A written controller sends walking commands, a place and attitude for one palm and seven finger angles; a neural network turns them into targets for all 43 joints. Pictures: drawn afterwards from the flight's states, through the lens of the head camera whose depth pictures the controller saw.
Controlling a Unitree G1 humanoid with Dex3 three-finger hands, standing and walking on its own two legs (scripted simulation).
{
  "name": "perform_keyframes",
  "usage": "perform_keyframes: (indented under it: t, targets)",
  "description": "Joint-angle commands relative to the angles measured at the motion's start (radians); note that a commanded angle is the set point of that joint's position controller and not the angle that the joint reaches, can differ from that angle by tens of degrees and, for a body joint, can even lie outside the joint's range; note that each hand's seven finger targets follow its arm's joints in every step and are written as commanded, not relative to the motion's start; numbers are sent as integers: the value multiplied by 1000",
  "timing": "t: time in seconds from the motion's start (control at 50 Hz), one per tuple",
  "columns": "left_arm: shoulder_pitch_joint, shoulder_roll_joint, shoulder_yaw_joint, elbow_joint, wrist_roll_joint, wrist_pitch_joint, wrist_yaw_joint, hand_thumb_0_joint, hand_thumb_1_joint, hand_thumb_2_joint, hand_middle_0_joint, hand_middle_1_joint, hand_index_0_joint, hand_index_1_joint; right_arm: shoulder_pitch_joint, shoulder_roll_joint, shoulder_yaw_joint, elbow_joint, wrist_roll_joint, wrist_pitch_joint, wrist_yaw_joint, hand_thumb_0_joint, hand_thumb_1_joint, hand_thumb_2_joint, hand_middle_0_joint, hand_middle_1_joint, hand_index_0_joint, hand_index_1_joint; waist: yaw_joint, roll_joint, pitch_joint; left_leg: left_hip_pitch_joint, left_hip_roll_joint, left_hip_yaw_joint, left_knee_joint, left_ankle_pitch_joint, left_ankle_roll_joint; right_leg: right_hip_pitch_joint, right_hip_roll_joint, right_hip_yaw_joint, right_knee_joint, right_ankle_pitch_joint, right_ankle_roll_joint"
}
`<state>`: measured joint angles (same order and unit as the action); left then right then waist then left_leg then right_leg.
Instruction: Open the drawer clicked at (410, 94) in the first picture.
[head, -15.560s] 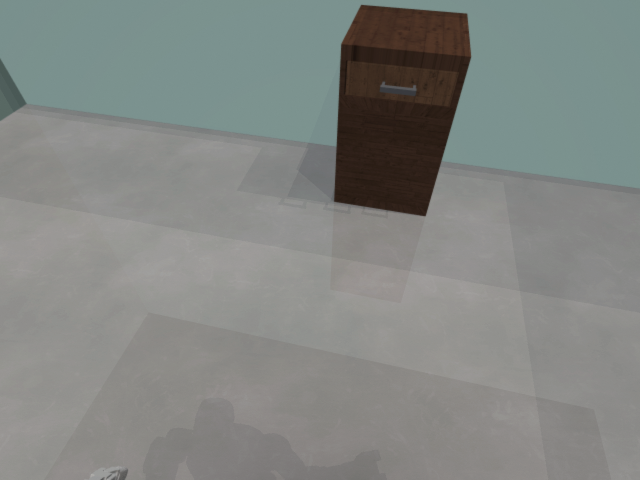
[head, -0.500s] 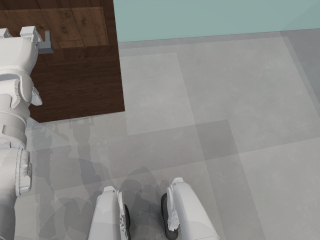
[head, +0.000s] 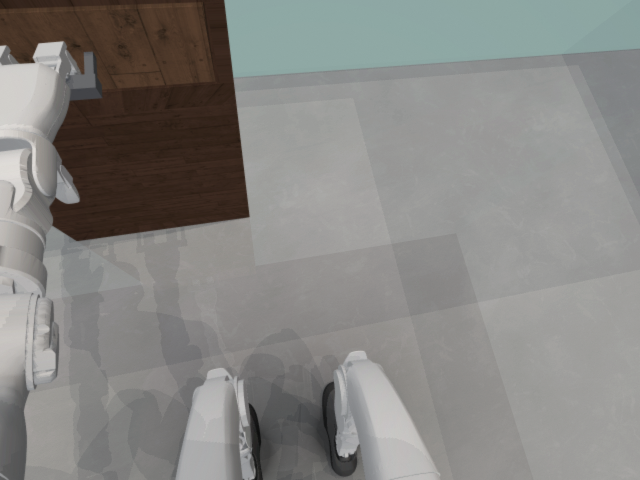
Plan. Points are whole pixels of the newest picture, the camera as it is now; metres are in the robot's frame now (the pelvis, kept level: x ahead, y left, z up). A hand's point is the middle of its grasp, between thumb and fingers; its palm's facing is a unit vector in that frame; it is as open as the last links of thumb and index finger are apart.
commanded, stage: close the thumb around the handle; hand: left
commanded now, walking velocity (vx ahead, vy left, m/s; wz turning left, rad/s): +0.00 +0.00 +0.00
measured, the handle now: (38, 77) +0.59 +0.29 +0.00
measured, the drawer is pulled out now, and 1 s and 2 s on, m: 0.00 0.01 0.06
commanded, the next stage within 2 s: pull the drawer open in 0.64 s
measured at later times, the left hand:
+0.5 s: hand (48, 127) +0.54 +0.28 -0.02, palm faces -0.05 -0.04 -1.00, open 6.4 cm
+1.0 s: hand (48, 134) +0.53 +0.28 -0.02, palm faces -0.05 -0.05 -1.00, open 5.4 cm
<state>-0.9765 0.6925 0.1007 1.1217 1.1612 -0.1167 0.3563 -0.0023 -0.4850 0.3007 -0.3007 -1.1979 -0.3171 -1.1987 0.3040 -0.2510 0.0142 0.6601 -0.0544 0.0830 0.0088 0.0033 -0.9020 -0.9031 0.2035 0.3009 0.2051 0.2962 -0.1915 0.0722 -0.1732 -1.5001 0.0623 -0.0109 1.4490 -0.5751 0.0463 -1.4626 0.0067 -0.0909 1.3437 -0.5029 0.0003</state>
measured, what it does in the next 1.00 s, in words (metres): stands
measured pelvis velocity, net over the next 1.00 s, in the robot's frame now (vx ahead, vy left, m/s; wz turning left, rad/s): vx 0.01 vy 0.01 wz -0.01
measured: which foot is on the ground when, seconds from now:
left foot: down 0.00-1.00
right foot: down 0.00-1.00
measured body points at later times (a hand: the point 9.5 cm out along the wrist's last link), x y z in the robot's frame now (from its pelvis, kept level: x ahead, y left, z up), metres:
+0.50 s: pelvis +0.00 +0.00 +0.00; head +0.20 +0.04 +0.41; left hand +0.53 +0.28 +0.03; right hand +0.02 -0.27 -0.11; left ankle +0.03 +0.09 -0.58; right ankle +0.05 -0.13 -0.58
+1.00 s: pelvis +0.01 +0.01 +0.01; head +0.21 +0.03 +0.42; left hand +0.53 +0.28 +0.03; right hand +0.03 -0.26 -0.11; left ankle +0.03 +0.09 -0.58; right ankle +0.05 -0.13 -0.58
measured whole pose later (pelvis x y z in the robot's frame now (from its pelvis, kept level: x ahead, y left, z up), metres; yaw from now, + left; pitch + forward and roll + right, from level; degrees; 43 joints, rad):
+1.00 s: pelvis +0.01 +0.01 +0.01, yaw -1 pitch +35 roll -6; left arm -0.86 0.64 0.12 1.03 1.13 -0.12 0.39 0.00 0.77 0.80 -0.31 -1.35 -0.39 -1.35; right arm 0.30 -0.25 0.00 0.66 -0.05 0.11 0.02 0.00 -0.90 -0.90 0.20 0.30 0.20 0.30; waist -0.16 0.07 -0.17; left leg -1.43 0.07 0.01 1.40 -0.59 0.06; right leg -1.40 0.01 -0.06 1.30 -0.50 0.02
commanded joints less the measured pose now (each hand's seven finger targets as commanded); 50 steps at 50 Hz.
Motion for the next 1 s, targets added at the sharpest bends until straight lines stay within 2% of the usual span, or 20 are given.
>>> perform_keyframes:
  t: [0.0,0.1,0.14,0.2,0.26,0.32,0.36,0.42,0.48,0.5,0.54,0.58,0.62,0.72,0.76,0.8,0.82,0.88,0.94,0.98]
  targets:
    - [-360,280,55,-184,-12,-14,33,0,-276,396,-316,-1224,-316,-1224,219,-197,-67,-22,-7,0,-16,0,-900,-900,200,300,200,300,-8,157,-597,502,-30,-54,-165,420,9,295,49,19,-141,243,-39]
    - [-352,254,42,-170,-6,-19,44,0,4,516,-336,-1254,-336,-1254,217,-196,-71,-20,-7,2,-14,0,-900,-900,200,300,200,300,-14,151,-570,506,-28,-62,-171,416,5,269,48,13,-139,229,-40]
    - [-358,264,54,-179,-8,-20,51,0,116,564,-344,-1266,-344,-1266,220,-199,-73,-20,-8,3,-12,0,-900,-900,200,300,200,300,-10,164,-604,533,-27,-65,-169,433,4,264,48,12,-134,234,-40]
    - [-354,254,43,-155,-5,-8,54,0,284,636,-356,-1284,-356,-1284,219,-199,-72,-17,-8,5,-12,0,-900,-900,200,300,200,300,-16,155,-579,519,-28,-63,-171,431,3,265,49,12,-138,238,-40]
    - [-353,276,60,-166,-6,-3,54,0,452,708,-368,-1302,-368,-1302,220,-202,-71,-20,-9,9,-11,0,-900,-900,200,300,200,300,-5,170,-606,540,-28,-65,-171,454,1,271,49,12,-134,250,-41]
    - [-347,248,47,-164,-11,-2,50,0,620,780,-380,-1320,-380,-1320,216,-199,-73,-21,-8,9,-11,0,-900,-900,200,300,200,300,-9,158,-596,546,-26,-68,-177,454,1,267,47,11,-139,249,-40]
    - [-339,253,46,-167,-10,-1,47,0,732,828,-388,-1332,-388,-1332,217,-200,-72,-22,-7,12,-10,0,-900,-900,200,300,200,300,-3,172,-599,554,-26,-70,-179,453,-3,267,48,8,-137,242,-42]
    - [-329,282,67,-161,-12,-4,43,0,900,900,-400,-1350,-400,-1350,212,-201,-69,-23,-7,13,-12,0,-900,-900,200,300,200,300,-1,147,-591,531,-27,-64,-177,449,3,284,47,13,-137,255,-40]
    - [-320,263,51,-149,-13,-8,42,0,900,900,-400,-1350,-400,-1350,210,-199,-68,-25,-5,11,-12,0,-900,-900,200,300,200,300,-8,138,-573,506,-29,-55,-171,426,6,286,49,16,-140,247,-38]
    - [-317,286,67,-154,-11,-11,44,0,900,900,-400,-1350,-400,-1350,213,-203,-67,-26,-5,12,-13,0,-900,-900,200,300,200,300,-2,129,-570,502,-28,-60,-176,423,4,289,48,14,-138,243,-39]
    - [-326,272,61,-173,-10,-18,45,0,900,900,-400,-1350,-400,-1350,210,-201,-70,-28,-7,12,-12,0,-900,-900,200,300,200,300,3,174,-596,542,-27,-64,-176,451,-1,269,47,13,-132,248,-41]
    - [-301,266,67,-178,-14,-19,50,0,900,900,-400,-1350,-400,-1350,212,-201,-72,-28,-8,14,-9,0,-900,-900,200,300,200,300,10,161,-603,552,-26,-66,-178,465,-2,279,48,10,-132,256,-41]
    - [-315,264,68,-183,-18,-21,51,0,900,900,-400,-1350,-400,-1350,210,-199,-74,-25,-7,13,-10,0,-900,-900,200,300,200,300,0,141,-604,549,-23,-68,-177,471,0,284,47,12,-133,266,-39]
    - [-325,252,58,-175,-14,-14,59,0,900,900,-400,-1350,-400,-1350,211,-201,-75,-22,-7,15,-9,0,-900,-900,200,300,200,300,1,152,-603,549,-24,-70,-179,465,-1,274,46,11,-133,257,-40]
    - [-278,237,56,-170,-15,-8,60,0,900,900,-400,-1350,-400,-1350,214,-201,-77,-22,-7,17,-6,0,-900,-900,200,300,200,300,14,154,-598,569,-24,-70,-187,480,-6,278,47,7,-134,264,-41]
    - [-222,245,77,-205,-24,-12,60,0,900,900,-400,-1350,-400,-1350,211,-199,-81,-28,-7,20,-4,0,-900,-900,200,300,200,300,38,152,-645,598,-24,-66,-190,517,-7,319,48,10,-136,301,-42]
    - [-191,212,64,-195,-31,-11,54,0,900,900,-400,-1350,-400,-1350,206,-195,-82,-32,-7,22,-1,0,-900,-900,200,300,200,300,41,152,-646,604,-24,-66,-193,531,-7,320,47,10,-136,310,-43]
    - [-154,189,53,-221,-38,-14,52,0,900,900,-400,-1350,-400,-1350,203,-191,-85,-29,-4,25,0,0,-900,-900,200,300,200,300,41,129,-622,609,-20,-59,-201,538,-4,344,48,12,-149,335,-40]
    - [-107,207,76,-229,-37,-20,57,0,900,900,-400,-1350,-400,-1350,195,-192,-85,-27,-4,29,0,0,-900,-900,200,300,200,300,57,123,-608,613,-19,-55,-210,554,-5,358,46,13,-151,350,-41]
    - [-83,171,57,-223,-37,-21,64,0,900,900,-400,-1350,-400,-1350,190,-190,-88,-30,-3,30,0,0,-900,-900,200,300,200,300,56,96,-579,595,-20,-52,-218,530,-3,362,45,13,-159,336,-40]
